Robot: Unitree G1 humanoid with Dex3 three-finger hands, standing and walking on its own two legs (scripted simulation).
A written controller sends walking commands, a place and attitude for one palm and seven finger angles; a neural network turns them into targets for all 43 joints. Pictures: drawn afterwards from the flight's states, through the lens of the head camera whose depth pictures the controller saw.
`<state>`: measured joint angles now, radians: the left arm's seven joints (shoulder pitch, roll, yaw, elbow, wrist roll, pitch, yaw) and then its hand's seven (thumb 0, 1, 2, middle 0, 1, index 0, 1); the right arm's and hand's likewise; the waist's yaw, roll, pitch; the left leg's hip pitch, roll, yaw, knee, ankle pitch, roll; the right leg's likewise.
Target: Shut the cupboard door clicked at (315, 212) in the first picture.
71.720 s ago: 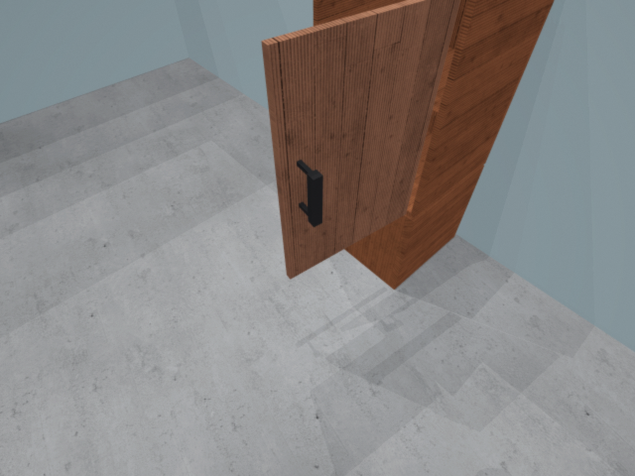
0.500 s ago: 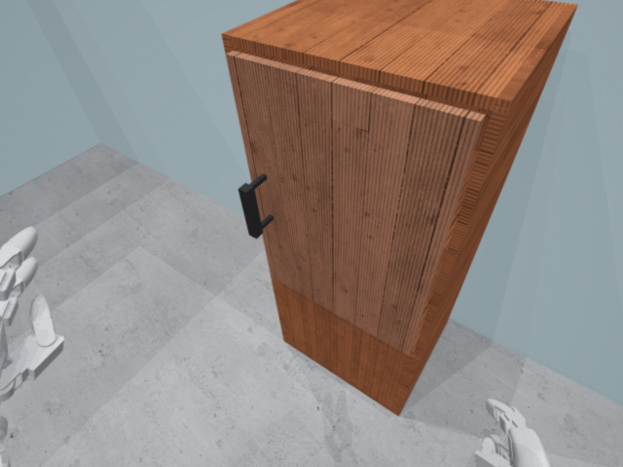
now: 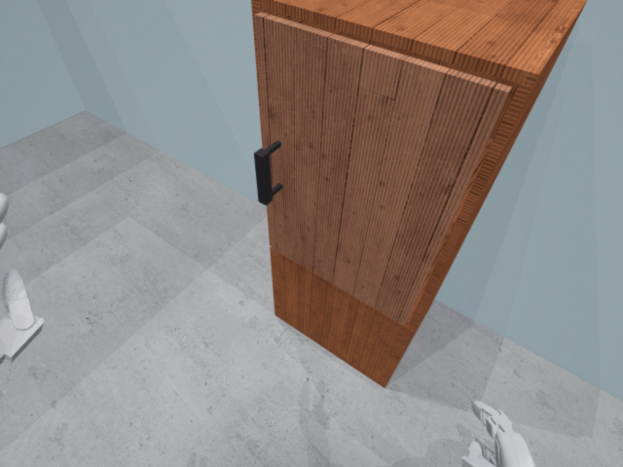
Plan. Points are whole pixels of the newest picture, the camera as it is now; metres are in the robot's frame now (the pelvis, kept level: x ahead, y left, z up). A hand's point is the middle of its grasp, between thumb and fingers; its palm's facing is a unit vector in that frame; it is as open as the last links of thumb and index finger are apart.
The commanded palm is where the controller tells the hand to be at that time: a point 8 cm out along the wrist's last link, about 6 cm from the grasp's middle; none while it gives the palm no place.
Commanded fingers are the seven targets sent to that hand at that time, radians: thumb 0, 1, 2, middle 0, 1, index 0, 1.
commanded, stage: step back with the hand held close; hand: left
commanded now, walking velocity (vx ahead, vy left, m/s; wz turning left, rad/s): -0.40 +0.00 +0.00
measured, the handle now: (270, 173) +0.67 +0.13 -0.03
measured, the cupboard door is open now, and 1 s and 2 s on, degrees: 0 0 0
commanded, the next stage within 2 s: stop stepping back and stand still in 0.96 s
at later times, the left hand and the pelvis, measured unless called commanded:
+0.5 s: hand (25, 349) +0.17 +0.26 +0.17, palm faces +0.44 -0.79 -0.42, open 7.4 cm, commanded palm +0.10 +0.31 +0.19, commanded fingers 0.00 0.90 0.90 -0.20 -0.30 -0.20 -0.30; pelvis -0.03 +0.00 -0.01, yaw +2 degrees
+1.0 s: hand out of the picture +0.11 +0.27 +0.19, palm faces +0.29 -0.87 -0.40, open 7.4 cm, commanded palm +0.03 +0.32 +0.19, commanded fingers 0.00 0.90 0.90 -0.20 -0.30 -0.20 -0.30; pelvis -0.12 +0.03 +0.00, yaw -3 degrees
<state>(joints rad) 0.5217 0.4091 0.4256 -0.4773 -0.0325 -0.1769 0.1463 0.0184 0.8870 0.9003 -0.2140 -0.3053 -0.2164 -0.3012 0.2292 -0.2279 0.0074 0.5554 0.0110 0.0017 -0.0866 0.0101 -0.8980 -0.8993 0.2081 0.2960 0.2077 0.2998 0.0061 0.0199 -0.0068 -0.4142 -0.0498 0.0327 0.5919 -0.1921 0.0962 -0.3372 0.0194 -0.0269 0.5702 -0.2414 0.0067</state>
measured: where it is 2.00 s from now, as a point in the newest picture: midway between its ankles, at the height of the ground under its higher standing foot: outside the picture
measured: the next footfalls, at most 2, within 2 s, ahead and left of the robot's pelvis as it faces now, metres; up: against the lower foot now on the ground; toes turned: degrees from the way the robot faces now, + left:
right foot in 0.94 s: -0.19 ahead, -0.12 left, +0.00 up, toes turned -3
left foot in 1.34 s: -0.01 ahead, +0.11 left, +0.00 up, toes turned -7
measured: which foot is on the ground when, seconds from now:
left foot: down 0.00-1.00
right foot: down 0.00-0.56, up 0.58-0.92, down 0.94-1.00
